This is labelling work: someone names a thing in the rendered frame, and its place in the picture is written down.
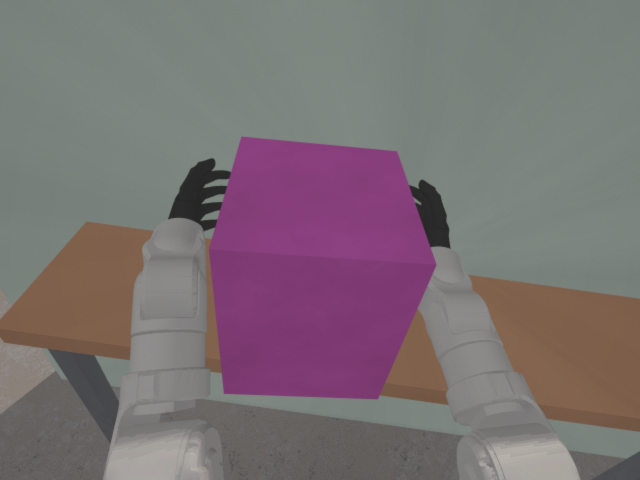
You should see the table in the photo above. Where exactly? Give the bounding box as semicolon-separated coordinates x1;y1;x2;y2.
0;221;640;480

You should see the robot left forearm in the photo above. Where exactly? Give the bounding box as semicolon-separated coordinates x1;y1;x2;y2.
103;218;210;480

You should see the right robot hand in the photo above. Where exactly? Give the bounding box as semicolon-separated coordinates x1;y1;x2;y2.
409;180;450;248

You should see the robot right forearm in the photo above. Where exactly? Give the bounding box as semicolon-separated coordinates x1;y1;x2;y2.
418;246;580;480

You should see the carton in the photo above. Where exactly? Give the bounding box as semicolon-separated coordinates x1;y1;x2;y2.
209;137;436;399

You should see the left robot hand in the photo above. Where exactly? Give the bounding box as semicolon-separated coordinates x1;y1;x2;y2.
168;158;231;231

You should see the left robot upper arm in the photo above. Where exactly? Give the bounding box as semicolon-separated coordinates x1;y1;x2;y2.
105;419;224;480

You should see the right robot upper arm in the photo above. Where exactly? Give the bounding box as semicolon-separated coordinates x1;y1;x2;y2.
457;423;578;480

